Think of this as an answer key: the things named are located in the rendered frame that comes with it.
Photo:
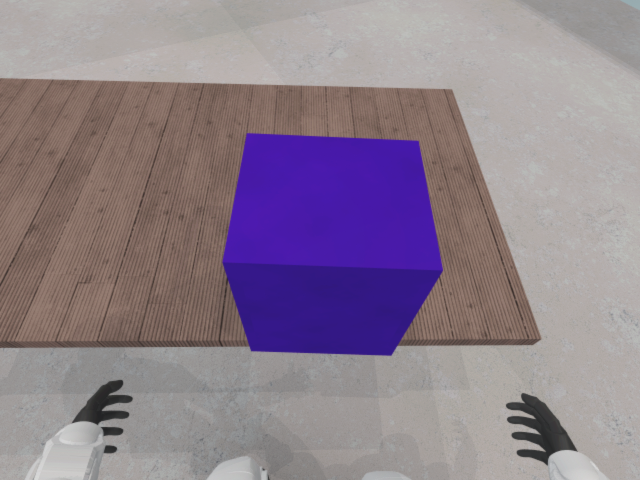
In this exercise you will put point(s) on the table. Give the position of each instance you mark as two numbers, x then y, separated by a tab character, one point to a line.
116	199

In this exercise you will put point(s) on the left robot thigh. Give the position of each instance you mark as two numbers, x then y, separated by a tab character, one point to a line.
239	469

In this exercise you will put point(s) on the right robot forearm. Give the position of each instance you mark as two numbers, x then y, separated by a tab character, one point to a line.
573	465

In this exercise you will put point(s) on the robot right hand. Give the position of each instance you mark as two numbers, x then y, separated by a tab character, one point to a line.
553	436

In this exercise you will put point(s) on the robot left hand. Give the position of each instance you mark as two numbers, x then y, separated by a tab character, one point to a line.
92	412

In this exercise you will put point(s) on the carton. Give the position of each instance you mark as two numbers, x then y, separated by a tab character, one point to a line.
331	246

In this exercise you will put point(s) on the left robot forearm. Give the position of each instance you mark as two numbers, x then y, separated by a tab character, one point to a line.
74	453

